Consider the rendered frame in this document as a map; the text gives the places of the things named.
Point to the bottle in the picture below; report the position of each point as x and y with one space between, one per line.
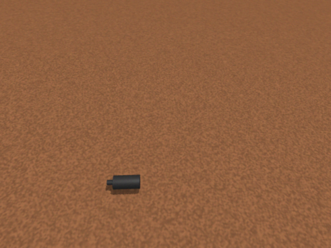
125 182

